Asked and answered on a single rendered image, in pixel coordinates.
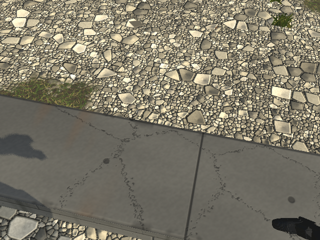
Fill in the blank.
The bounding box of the right robot hand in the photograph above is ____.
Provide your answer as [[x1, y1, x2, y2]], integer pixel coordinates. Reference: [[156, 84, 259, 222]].
[[272, 216, 320, 240]]

